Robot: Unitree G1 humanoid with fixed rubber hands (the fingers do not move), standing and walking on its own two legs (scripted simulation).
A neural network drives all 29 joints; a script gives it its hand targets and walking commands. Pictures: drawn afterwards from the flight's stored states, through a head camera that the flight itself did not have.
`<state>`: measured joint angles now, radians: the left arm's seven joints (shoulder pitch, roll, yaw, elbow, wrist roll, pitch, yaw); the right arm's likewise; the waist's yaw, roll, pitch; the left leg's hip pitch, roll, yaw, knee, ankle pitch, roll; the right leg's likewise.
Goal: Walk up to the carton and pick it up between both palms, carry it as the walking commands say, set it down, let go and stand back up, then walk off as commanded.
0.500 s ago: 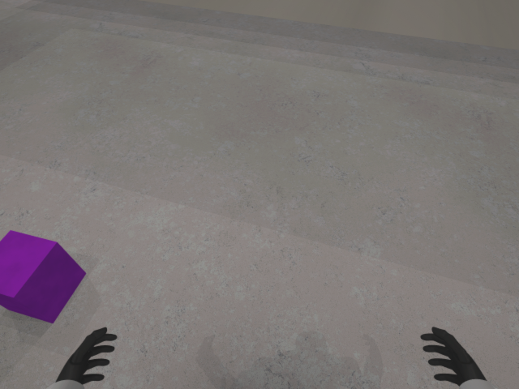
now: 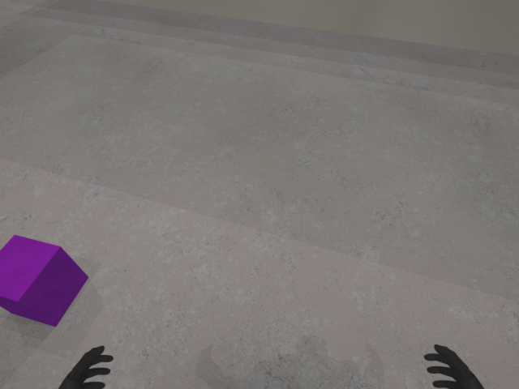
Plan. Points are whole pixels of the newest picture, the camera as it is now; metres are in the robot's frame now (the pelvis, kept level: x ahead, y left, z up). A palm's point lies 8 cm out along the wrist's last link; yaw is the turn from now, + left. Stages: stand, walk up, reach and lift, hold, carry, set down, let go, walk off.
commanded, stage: stand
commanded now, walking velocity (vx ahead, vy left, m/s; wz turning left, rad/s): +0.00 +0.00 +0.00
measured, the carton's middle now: (35, 281) +0.58 +0.86 -0.65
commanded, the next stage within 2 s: walk up in 0.38 s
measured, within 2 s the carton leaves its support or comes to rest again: neither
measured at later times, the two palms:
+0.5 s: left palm out of the picture +0.10 +0.31 -0.09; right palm out of the picture +0.10 -0.31 -0.09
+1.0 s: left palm out of the picture +0.02 +0.46 -0.08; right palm (379, 311) +0.25 -0.19 -0.08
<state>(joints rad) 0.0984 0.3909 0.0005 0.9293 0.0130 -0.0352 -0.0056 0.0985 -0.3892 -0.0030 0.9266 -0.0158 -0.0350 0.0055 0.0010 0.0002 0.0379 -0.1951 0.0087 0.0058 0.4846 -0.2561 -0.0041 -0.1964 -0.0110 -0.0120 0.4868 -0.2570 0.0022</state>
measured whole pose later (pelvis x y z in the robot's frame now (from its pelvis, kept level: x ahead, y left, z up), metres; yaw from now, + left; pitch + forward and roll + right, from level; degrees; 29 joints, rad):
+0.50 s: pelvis +0.00 +0.00 +0.01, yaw +0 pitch -2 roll +0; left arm 0.08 0.39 0.00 1.04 0.01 -0.03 0.00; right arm 0.09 -0.39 0.00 1.04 -0.01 -0.03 0.00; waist 0.00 0.00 0.04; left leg -0.14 0.01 0.01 0.37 -0.19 -0.01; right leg -0.14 -0.01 -0.01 0.37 -0.19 0.00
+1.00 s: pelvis +0.03 +0.09 -0.01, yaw +23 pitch +0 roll +0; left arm 0.20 0.50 0.11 0.79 0.01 -0.06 0.01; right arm 0.22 -0.46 -0.10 0.73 -0.04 0.03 0.12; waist -0.05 -0.02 0.06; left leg -0.38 -0.01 -0.04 0.63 -0.25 0.03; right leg -0.38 -0.08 -0.06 0.92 -0.55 0.01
